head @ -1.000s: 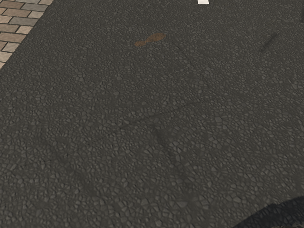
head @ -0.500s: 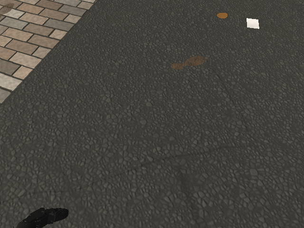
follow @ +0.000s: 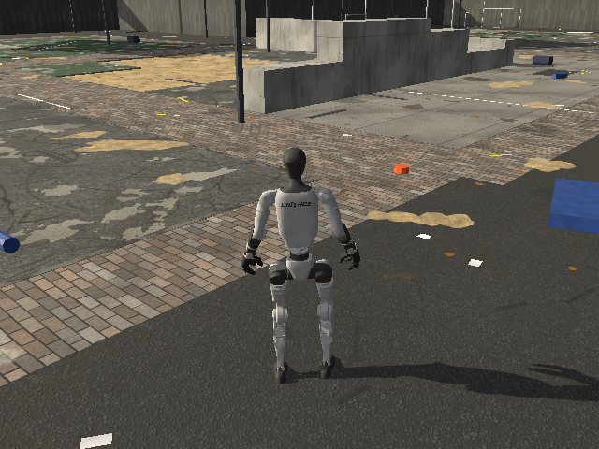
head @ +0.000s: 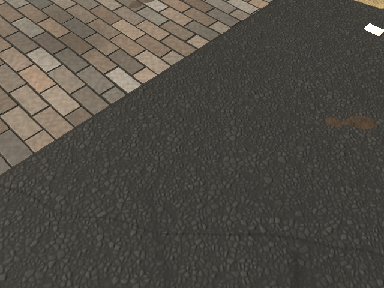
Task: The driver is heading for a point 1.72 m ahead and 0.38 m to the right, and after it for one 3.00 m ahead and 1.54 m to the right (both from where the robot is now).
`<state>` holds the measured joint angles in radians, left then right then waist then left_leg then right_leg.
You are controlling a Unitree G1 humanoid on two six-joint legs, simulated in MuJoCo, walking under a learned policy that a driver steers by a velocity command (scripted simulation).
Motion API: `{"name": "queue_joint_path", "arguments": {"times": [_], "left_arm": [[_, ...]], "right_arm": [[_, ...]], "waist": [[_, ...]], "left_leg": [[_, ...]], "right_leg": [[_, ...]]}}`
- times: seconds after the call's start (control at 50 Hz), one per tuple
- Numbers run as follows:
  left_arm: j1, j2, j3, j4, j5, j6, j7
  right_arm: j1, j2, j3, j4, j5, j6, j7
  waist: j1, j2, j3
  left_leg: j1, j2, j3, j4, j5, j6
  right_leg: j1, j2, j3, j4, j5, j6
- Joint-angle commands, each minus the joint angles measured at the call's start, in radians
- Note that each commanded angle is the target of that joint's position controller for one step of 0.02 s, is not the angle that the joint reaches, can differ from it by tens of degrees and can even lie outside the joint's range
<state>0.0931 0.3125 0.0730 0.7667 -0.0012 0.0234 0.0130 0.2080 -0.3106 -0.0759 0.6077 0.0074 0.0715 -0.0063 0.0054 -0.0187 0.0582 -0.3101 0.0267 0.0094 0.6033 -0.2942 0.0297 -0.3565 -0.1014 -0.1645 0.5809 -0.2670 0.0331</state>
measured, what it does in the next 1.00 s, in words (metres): steps on the spot: right foot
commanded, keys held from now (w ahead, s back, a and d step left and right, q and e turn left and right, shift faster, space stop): no key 0.64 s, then w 0.36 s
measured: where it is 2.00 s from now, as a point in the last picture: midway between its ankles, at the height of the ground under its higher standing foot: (181, 242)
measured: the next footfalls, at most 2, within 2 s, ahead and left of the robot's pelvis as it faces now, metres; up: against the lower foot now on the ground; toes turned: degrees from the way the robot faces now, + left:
right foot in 0.36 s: +0.06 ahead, -0.13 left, +0.00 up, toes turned +4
right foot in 1.32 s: +0.44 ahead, -0.10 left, +0.00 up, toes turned +3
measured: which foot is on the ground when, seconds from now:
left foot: down 0.00-1.00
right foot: up 0.00-0.34, down 0.36-0.90, up 0.92-1.00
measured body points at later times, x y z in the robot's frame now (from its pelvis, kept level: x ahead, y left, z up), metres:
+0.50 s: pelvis +0.01 +0.00 +0.01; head +0.03 +0.00 +0.46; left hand +0.12 +0.28 -0.11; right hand +0.18 -0.23 -0.10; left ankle +0.01 +0.11 -0.73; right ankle +0.02 -0.13 -0.73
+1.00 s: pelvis +0.08 +0.02 +0.01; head +0.09 +0.04 +0.46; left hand +0.16 +0.30 -0.13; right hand +0.13 -0.25 -0.11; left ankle +0.02 +0.11 -0.73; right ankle +0.03 -0.12 -0.66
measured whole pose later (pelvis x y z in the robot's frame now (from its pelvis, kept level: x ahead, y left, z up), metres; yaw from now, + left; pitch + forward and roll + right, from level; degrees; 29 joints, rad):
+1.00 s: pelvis +0.08 +0.02 +0.01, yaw +4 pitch +1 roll +0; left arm 0.23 0.28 0.04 0.92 -0.04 -0.07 0.00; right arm 0.37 -0.24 -0.07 0.89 0.01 -0.09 0.01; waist -0.03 -0.03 0.00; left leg -0.13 -0.04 0.01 0.45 -0.34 0.05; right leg -0.39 -0.01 0.02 1.02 -0.43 -0.04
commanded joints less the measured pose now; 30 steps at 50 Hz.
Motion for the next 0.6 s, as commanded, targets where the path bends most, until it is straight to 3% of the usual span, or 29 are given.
{"name": "queue_joint_path", "arguments": {"times": [0.02,0.04,0.06,0.08,0.1,0.14,0.22,0.28,0.32,0.34,0.36,0.38,0.4,0.42,0.44,0.5,0.6], "left_arm": [[-0.096,0.101,0.026,-0.101,0.021,-0.015,0.005],[-0.079,0.109,0.032,-0.093,0.0,-0.012,0.007],[-0.036,0.105,0.036,-0.065,-0.004,-0.008,0.011],[-0.013,0.109,0.039,-0.043,0.006,-0.005,0.016],[0.003,0.106,0.04,-0.031,0.011,-0.003,0.017],[0.021,0.09,0.035,-0.024,0.001,-0.005,0.012],[-0.022,0.048,0.009,-0.032,-0.001,-0.005,0.002],[-0.016,0.065,0.007,-0.029,-0.006,-0.005,-0.003],[0.014,0.058,0.003,-0.015,-0.006,-0.01,-0.004],[0.04,0.048,-0.002,-0.003,0.002,-0.016,-0.007],[0.057,0.067,-0.003,0.004,0.017,-0.021,-0.007],[0.073,0.126,0.006,0.003,0.025,-0.023,-0.003],[0.044,0.149,0.014,0.021,0.01,-0.023,-0.005],[0.022,0.092,0.004,0.016,0.003,-0.026,-0.011],[0.017,0.068,-0.004,0.02,0.01,-0.031,-0.012],[0.024,0.064,-0.012,0.042,0.013,-0.047,-0.01],[0.035,0.062,-0.021,0.074,0.01,-0.045,0.001]], "right_arm": [[0.103,-0.245,-0.064,-0.07,-0.046,-0.031,-0.012],[0.057,-0.209,-0.049,-0.061,-0.052,-0.053,-0.009],[-0.006,-0.176,-0.041,-0.062,-0.035,-0.065,-0.009],[-0.042,-0.14,-0.029,-0.062,-0.02,-0.07,-0.011],[-0.057,-0.115,-0.015,-0.059,-0.016,-0.072,-0.016],[-0.057,-0.085,0.0,-0.054,-0.024,-0.074,-0.02],[-0.042,-0.094,-0.001,-0.028,-0.024,-0.069,-0.021],[-0.036,-0.105,-0.003,-0.002,-0.024,-0.062,-0.01],[-0.059,-0.085,0.007,0.015,-0.014,-0.061,-0.004],[-0.063,-0.071,0.012,0.027,-0.006,-0.062,-0.003],[-0.039,-0.055,0.018,0.04,-0.01,-0.07,-0.002],[-0.008,-0.044,0.022,0.047,-0.03,-0.08,0.001],[0.027,-0.043,0.017,0.054,-0.033,-0.087,0.006],[-0.028,-0.059,0.018,0.062,-0.037,-0.085,0.004],[-0.07,-0.07,0.012,0.059,-0.03,-0.081,0.0],[-0.076,-0.047,0.012,0.067,-0.027,-0.059,-0.008],[-0.058,-0.035,0.008,0.112,-0.023,-0.059,-0.013]], "waist": [[-0.081,0.255,-0.112],[-0.045,0.207,-0.109],[-0.012,0.169,-0.106],[-0.002,0.162,-0.118],[0.009,0.167,-0.127],[0.017,0.155,-0.151],[-0.018,0.163,-0.133],[-0.035,0.167,-0.113],[-0.012,0.151,-0.104],[0.013,0.131,-0.101],[0.01,0.096,-0.121],[-0.023,0.005,-0.148],[-0.066,-0.105,-0.146],[-0.024,-0.091,-0.131],[-0.01,-0.066,-0.113],[-0.008,-0.052,-0.094],[0.0,-0.002,-0.071]], "left_leg": [[0.163,0.358,-0.508,-0.308,0.378,0.315],[0.142,0.309,-0.408,-0.303,0.354,0.274],[0.142,0.247,-0.33,-0.29,0.319,0.214],[0.157,0.219,-0.29,-0.277,0.34,0.179],[0.144,0.199,-0.254,-0.27,0.42,0.173],[0.155,0.18,-0.216,-0.262,0.488,0.179],[0.191,0.171,-0.217,-0.248,0.427,0.181],[0.16,0.186,-0.26,-0.241,0.391,0.205],[0.142,0.172,-0.272,-0.219,0.386,0.191],[0.12,0.152,-0.261,-0.207,0.371,0.161],[0.093,0.123,-0.253,-0.201,0.316,0.117],[0.055,0.062,-0.203,-0.156,0.217,0.07],[0.068,0.001,-0.138,-0.179,0.142,0.035],[0.114,-0.012,-0.117,-0.167,0.133,0.008],[0.121,-0.011,-0.114,-0.153,0.141,0.007],[0.127,-0.002,-0.125,-0.158,0.188,0.025],[0.12,-0.003,-0.123,-0.171,0.19,0.016]], "right_leg": [[-0.305,0.083,0.151,0.464,-0.384,0.033],[-0.298,0.063,0.187,0.525,-0.304,0.017],[-0.29,0.053,0.197,0.526,-0.222,0.013],[-0.286,0.048,0.197,0.527,-0.165,0.019],[-0.247,0.053,0.19,0.552,-0.12,0.03],[-0.193,0.058,0.191,0.529,-0.069,0.045],[-0.103,0.046,0.19,0.245,-0.067,0.051],[-0.015,0.056,0.173,0.12,-0.116,0.043],[0.057,0.062,0.165,-0.031,-0.042,0.03],[0.133,0.064,0.163,-0.175,0.106,0.016],[0.223,0.033,0.205,-0.221,0.252,-0.002],[0.296,-0.045,0.272,-0.182,0.459,-0.031],[0.247,-0.044,0.255,-0.133,0.37,-0.074],[0.181,-0.019,0.251,-0.154,0.23,-0.08],[0.153,-0.007,0.244,-0.167,0.177,-0.066],[0.139,0.01,0.226,-0.169,0.155,-0.042],[0.142,0.021,0.219,-0.168,0.121,-0.04]]}}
